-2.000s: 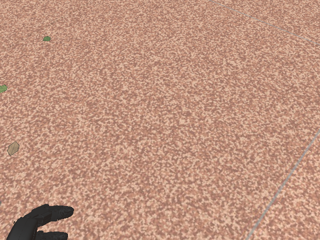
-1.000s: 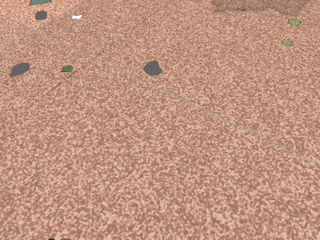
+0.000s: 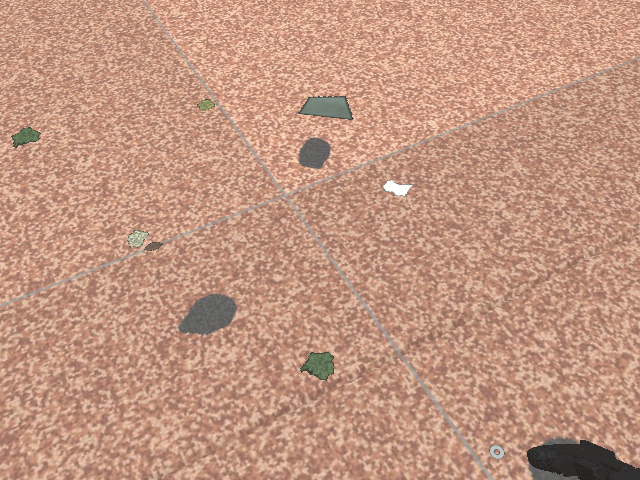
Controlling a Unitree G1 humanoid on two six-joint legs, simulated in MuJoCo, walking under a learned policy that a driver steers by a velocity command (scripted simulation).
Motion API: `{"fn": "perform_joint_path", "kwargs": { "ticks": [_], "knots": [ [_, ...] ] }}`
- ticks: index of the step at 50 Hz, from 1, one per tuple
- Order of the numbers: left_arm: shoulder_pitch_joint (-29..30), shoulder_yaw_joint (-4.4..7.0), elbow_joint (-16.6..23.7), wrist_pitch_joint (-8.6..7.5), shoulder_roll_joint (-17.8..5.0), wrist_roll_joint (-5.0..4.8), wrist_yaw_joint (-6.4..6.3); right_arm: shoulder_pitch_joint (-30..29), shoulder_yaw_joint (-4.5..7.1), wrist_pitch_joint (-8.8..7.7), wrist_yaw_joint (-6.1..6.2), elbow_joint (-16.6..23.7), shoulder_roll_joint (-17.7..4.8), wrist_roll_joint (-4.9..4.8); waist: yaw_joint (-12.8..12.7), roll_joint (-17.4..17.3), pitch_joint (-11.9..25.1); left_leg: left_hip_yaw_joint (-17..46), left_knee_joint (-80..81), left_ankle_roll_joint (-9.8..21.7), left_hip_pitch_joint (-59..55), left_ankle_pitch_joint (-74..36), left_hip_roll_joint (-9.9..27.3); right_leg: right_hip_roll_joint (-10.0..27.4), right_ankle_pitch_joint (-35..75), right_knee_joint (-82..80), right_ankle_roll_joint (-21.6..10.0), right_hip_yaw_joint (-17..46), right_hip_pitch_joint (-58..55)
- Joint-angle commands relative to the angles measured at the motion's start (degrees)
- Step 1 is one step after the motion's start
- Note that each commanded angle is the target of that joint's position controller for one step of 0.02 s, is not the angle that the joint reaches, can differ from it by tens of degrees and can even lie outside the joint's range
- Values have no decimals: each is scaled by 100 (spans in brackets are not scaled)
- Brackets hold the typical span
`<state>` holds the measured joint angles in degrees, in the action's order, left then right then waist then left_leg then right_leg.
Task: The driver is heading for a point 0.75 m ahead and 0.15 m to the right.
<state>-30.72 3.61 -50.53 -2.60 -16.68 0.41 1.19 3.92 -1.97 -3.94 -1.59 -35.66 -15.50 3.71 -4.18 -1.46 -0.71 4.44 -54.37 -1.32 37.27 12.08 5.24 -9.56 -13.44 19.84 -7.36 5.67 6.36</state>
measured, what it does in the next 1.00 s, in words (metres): walks ahead, turning right: left foot, then right foot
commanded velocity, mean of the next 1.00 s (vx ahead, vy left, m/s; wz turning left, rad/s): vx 0.45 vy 0.00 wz -0.78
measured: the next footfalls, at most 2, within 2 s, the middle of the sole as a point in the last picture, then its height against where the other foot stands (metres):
left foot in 0.18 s outside the picture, level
right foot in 0.56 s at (434, 423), level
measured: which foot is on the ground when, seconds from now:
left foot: up 0.00-0.16, down 0.18-0.54, up 0.56-0.96, down 0.98-1.00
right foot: down 0.00-0.20, up 0.22-0.54, down 0.56-1.00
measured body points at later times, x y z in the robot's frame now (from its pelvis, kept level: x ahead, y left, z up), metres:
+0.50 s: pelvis +0.43 +0.00 -0.01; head +0.48 -0.03 +0.43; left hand +0.77 +0.13 -0.07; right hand +0.32 -0.30 -0.13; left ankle +0.37 +0.15 -0.74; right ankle +0.57 -0.15 -0.70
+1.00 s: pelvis +0.65 -0.04 -0.02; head +0.66 -0.06 +0.43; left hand +0.97 +0.01 -0.09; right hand +0.59 -0.36 -0.10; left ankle +0.79 +0.01 -0.74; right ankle +0.60 -0.14 -0.74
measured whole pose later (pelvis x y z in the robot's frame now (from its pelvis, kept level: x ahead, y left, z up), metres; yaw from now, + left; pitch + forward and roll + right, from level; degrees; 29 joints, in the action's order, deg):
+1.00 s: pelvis +0.65 -0.04 -0.02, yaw -47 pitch +1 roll -1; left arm -8.3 3.2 -34.3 2.7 -16.2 0.0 -1.3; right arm 6.7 2.2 -1.3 0.5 -38.6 -16.1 0.7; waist -0.4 -0.8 -0.9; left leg 4.2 -33.7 -2.7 21.9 11.9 0.6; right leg -9.8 -14.4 34.9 -2.1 12.5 20.1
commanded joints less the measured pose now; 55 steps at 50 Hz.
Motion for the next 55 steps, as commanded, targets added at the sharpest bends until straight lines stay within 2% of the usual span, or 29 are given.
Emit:
{"fn": "perform_joint_path", "kwargs": {
  "ticks": [1, 6, 8, 9, 10, 11, 12, 13, 14, 17, 18, 19, 22, 26, 27, 28, 29, 30, 31, 33, 34, 39, 46, 49, 50, 51, 52, 53, 55],
  "knots": [
    [617, 277, 604, -196, -973, -65, 7, -784, 38, -41, -66, 595, -418, -120, 180, 353, -632, -473, 1463, -190, -902, -1292, -211, 1042, 603, -1469, -753, 1472, 1615],
    [321, 369, 504, -175, -1130, -121, -56, -914, 129, -93, 33, 657, -609, -178, 6, 429, -157, -374, 2523, -8, -1636, -1606, -503, 1255, 2722, -624, -342, 1659, 274],
    [440, 423, 519, -167, -1411, -63, -76, 233, 324, -136, 165, 337, -982, -191, 578, 346, 692, -434, 2584, 142, -3039, -640, -742, 1123, 4188, 1010, -100, 1505, 14],
    [725, 419, 593, -206, -1401, -40, -52, 1345, 451, -166, 274, 95, -1207, -162, 1201, 307, 1231, -139, 2414, 265, -4407, -227, -327, 897, 3688, 2410, 14, 1399, 722],
    [854, 227, 771, -284, -703, 7, -68, 2710, 626, -174, 410, -72, -1630, -19, 1626, -458, 2142, 1227, 2440, 428, -5783, 1927, 1082, 614, 1237, 4345, -41, 934, 1576],
    [192, 36, 1153, -250, -188, -279, -53, 2183, 726, -122, 366, -44, -2048, 51, 861, -2495, 2908, 4627, 3730, 1069, -6595, 3348, 2436, 164, -1531, 5876, 128, 306, 3156],
    [642, 61, 927, -109, -647, -100, -135, 1602, 690, -66, 344, 93, -1435, 24, 886, -1235, 1858, 4252, 3855, 1115, -5802, 3006, 2158, 728, -1013, 6172, 107, 86, 3839],
    [1218, 107, 933, -40, -777, 10, -121, 1319, 543, -73, 325, 93, -873, -4, 941, -408, 1025, 2893, 3590, 1065, -5088, 1162, 1864, 955, -624, 5919, 181, -55, 3878],
    [1468, 121, 951, 19, -717, 54, -87, 1310, 477, -84, 299, -50, -625, 15, 849, 57, 538, 1926, 3455, 1051, -4477, -1211, 1665, 1076, -619, 5745, 288, -140, 3725],
    [1748, 87, 1197, 290, -356, 151, 39, 1612, 427, -185, 245, -467, -449, -216, 546, -449, 172, 363, 3365, 780, -3846, -3898, 1293, 1261, -1011, 5214, 449, -259, 3675],
    [1759, 114, 1460, 248, -334, -499, -17, 691, 555, -216, 295, -254, -489, -509, 296, -891, -39, -7, 3564, 700, -3677, -3504, 1056, 1539, -746, 4872, 531, -132, 3797],
    [1998, 50, 1550, 236, -324, -522, 2, 325, 559, -219, 341, -179, -516, -557, 252, -819, -144, -282, 3804, 714, -3293, -3385, 1043, 1553, -440, 4322, 609, -296, 3683],
    [2003, 25, 1595, 156, -335, -182, 165, -120, 719, -159, 461, -165, -973, -501, 111, -491, -31, -1362, 3898, 554, -2422, -3331, 604, 1246, 1398, 2255, 739, -853, 2053],
    [1204, 330, 1429, 255, -981, -140, 269, 28, 888, -146, 437, -195, -1427, -718, -351, -414, 614, -1563, 2286, 358, -2745, -4971, 617, 592, 1549, 1795, 227, -1190, 347],
    [588, 491, 1308, 285, -1262, -139, 226, -37, 882, -110, 402, -136, -1384, -735, -688, -262, 898, -1529, 1218, 274, -2469, -4616, 561, 504, 1713, 1622, -5, -1097, -522],
    [355, 580, 1211, 303, -1409, -204, 133, 164, 778, -85, 341, -154, -990, -636, -703, 461, 767, -1436, -167, 55, -1586, -1558, 178, 606, 2152, 1249, -221, -693, -1346],
    [853, 545, 1416, 295, -1706, -174, 6, 485, 581, -55, 250, -118, -336, -249, -141, 2085, 506, -1403, -2444, -200, -481, 2788, -717, 1311, 4946, 1295, -677, 710, -1575],
    [1338, 506, 2006, 127, -1970, 178, 75, 1468, 547, -87, 188, 114, -738, -371, 343, 2040, 2282, -7, -3736, -334, 462, 2823, -1178, 2849, 4217, 618, -2173, 3847, -2728],
    [1730, 522, 2254, 129, -1748, 55, 133, 1029, 643, -115, 160, 101, -1353, -419, 74, 909, 2448, 484, -3428, -205, 457, 2149, -872, 2746, 2321, 23, -2007, 4026, -2440],
    [2182, 413, 2299, 115, -1350, -189, 89, 400, 657, -66, 275, 154, -1273, -346, 353, -120, 1211, 509, -2455, -179, 371, 1535, -579, 2127, 1438, -83, -1403, 3269, -944],
    [2355, 366, 2316, 129, -1226, -186, 33, 469, 668, -16, 318, 99, -1263, -319, 510, -127, 976, 496, -2103, -209, 80, 1484, -484, 2030, 2285, 20, -1300, 2789, -316],
    [2165, 304, 2071, 298, -1056, -64, -272, 453, 534, 121, 320, -20, -666, -295, 501, 87, 1172, 42, -479, -461, -866, 825, -491, 1535, 4551, 476, -899, 1492, 811],
    [2279, 163, 1998, 499, -701, -24, -285, -30, 524, 260, 270, 147, -570, -361, 277, 850, 867, -37, 1004, -381, -1508, 137, -495, 1428, 1904, 549, -513, 1669, 1157],
    [2271, 76, 1923, 473, -450, -73, -239, 187, 562, 143, 184, 115, -483, -309, 474, 953, 649, -88, 2864, -54, -2351, -899, -441, 1239, 1083, 908, -143, 1796, 1124],
    [1930, 12, 1863, 431, -203, 12, -231, 172, 591, 114, 187, 188, -716, -175, 306, 400, 652, 595, 3106, 196, -2789, -2001, 287, 886, 65, 1475, 240, 1475, 1365],
    [1313, 45, 1761, 405, -276, 22, -233, 28, 658, 156, 210, 268, -1039, -75, -56, -904, 617, 1534, 3106, 953, -3063, -3137, 1206, 143, -1875, 2367, 636, 774, 1885],
    [1717, 142, 1859, 367, -626, 3, -260, 286, 649, 151, 205, 131, -879, -36, 249, -1350, 628, 2431, 3527, 1663, -2671, -2550, 1704, 315, -2292, 3050, 910, 510, 2120],
    [2078, 248, 1860, 384, -916, -62, -297, 318, 643, 140, 203, 121, -801, -100, 418, -949, 515, 2374, 3561, 1691, -2605, -1957, 1528, 495, -2141, 3715, 1045, 512, 2192],
    [2068, 269, 1697, 537, -752, -63, -337, 166, 627, 181, 244, 114, -724, -282, 374, -564, 434, 1747, 3478, 1376, -2551, -1408, 1119, 601, -1801, 4339, 1227, 430, 2279]
  ]
}}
